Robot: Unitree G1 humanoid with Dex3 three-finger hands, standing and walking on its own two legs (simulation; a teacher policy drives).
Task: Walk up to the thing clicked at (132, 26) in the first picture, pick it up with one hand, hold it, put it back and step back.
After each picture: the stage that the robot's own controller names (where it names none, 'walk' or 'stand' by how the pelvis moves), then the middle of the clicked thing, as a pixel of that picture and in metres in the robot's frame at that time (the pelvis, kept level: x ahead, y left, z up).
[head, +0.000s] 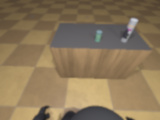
stand; (128, 31) +0.91 -0.42 +0.05
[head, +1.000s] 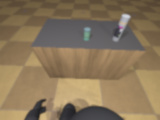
walk; (120, 29) +0.83 -0.27 +0.08
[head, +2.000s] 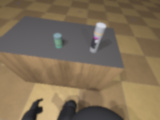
walk; (96, 39) +0.61 +0.00 +0.08
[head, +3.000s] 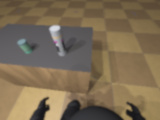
walk; (59, 42) +0.53 +0.27 +0.08
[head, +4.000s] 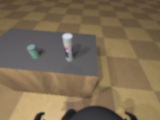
stand; (68, 48) +0.53 +0.20 +0.04
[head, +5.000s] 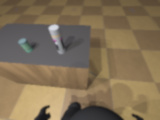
stand; (58, 41) +0.57 +0.28 +0.06
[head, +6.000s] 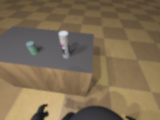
stand; (65, 46) +0.57 +0.23 +0.04
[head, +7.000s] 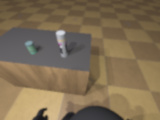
stand; (62, 45) +0.59 +0.26 +0.04
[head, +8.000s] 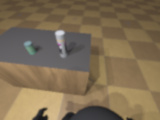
stand; (62, 45) +0.58 +0.26 +0.04
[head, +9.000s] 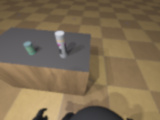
stand; (62, 45) +0.58 +0.26 +0.04
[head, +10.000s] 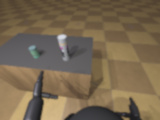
rise first; (64, 48) +0.57 +0.27 +0.05
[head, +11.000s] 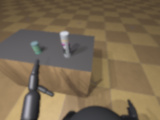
go down; (66, 45) +0.60 +0.26 +0.05
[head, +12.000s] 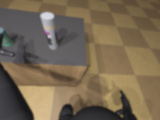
go down; (51, 33) +0.56 +0.25 +0.09
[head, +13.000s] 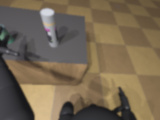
close in; (51, 31) +0.57 +0.25 +0.10
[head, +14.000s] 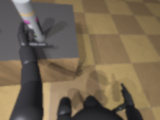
close; (32, 23) +0.58 +0.28 +0.13
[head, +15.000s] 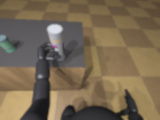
lift; (58, 46) +0.45 +0.19 +0.13
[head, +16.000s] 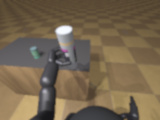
lift; (69, 51) +0.32 +0.13 +0.26
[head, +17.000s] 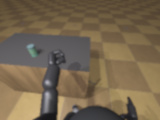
hold; (75, 110) +0.24 +0.12 -0.59
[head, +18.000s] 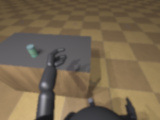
hold; (93, 108) +0.30 -0.10 -0.73
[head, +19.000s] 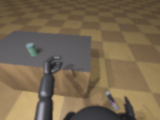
crouch; (111, 100) +0.43 -0.38 -0.73
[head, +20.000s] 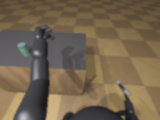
crouch; (122, 87) +0.58 -0.64 -0.73
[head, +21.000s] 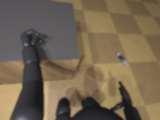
lower; (122, 59) +0.73 -0.89 -0.68
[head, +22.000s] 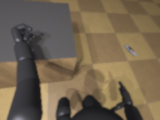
lower; (130, 50) +0.90 -1.15 -0.66
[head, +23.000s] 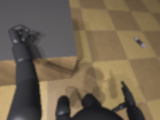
lower; (140, 42) +1.05 -1.41 -0.65
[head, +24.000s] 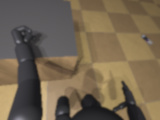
lower; (146, 39) +1.19 -1.69 -0.66
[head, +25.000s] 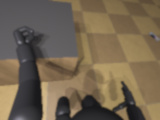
loosen; (154, 36) +1.32 -1.96 -0.66
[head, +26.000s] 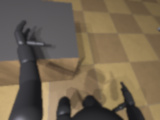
withdraw; out of the picture +1.47 -2.22 -0.66
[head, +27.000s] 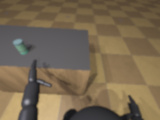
sink last; out of the picture +1.61 -2.48 -0.69
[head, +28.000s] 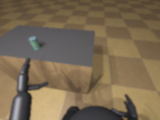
stand; out of the picture +1.64 -2.77 -0.70
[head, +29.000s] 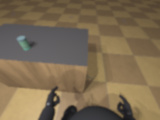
stand; out of the picture +1.75 -3.02 -0.69
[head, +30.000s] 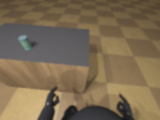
stand; out of the picture +1.85 -3.27 -0.69
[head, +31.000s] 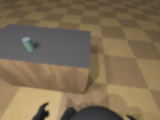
stand; out of the picture +1.94 -3.50 -0.72
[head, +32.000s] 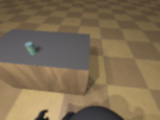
stand; out of the picture +2.06 -3.72 -0.75
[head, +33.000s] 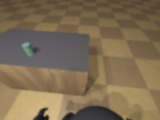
stand; out of the picture +2.15 -3.92 -0.75
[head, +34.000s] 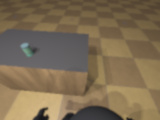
stand; out of the picture +2.28 -4.11 -0.75
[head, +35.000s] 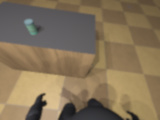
walk; out of the picture +2.43 -4.39 -0.74
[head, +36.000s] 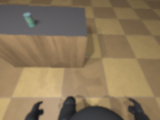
walk; out of the picture +3.31 -4.17 -0.71
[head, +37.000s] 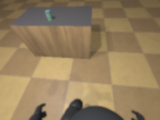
stand; out of the picture +3.19 -4.62 -0.73
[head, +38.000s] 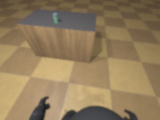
stand; out of the picture +2.93 -5.04 -0.74
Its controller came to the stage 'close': yes
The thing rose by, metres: 0.19
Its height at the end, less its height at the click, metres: -0.79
